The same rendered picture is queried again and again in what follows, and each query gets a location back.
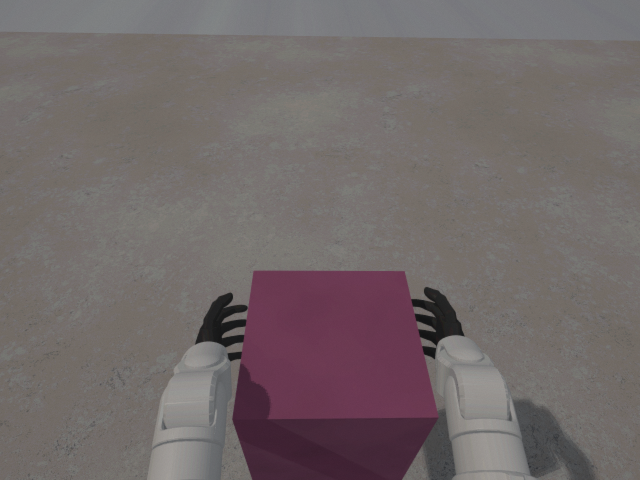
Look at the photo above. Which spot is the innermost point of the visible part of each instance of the right robot hand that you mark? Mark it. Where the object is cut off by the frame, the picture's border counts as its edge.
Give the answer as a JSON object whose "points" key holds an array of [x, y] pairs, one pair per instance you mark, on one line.
{"points": [[445, 321]]}

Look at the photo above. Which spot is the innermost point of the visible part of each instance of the carton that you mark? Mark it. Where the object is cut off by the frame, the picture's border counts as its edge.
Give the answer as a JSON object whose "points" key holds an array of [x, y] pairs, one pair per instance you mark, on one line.
{"points": [[333, 382]]}

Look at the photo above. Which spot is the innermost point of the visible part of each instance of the robot right forearm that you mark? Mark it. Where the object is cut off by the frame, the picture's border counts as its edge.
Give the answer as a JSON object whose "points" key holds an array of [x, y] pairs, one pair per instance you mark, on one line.
{"points": [[482, 422]]}

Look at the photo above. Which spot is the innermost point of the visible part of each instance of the left robot hand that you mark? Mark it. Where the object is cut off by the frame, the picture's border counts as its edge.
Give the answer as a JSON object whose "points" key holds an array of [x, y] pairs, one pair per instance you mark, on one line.
{"points": [[213, 328]]}

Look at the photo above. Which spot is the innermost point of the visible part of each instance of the robot left forearm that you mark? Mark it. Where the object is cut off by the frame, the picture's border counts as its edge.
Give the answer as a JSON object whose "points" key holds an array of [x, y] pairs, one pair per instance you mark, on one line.
{"points": [[189, 435]]}

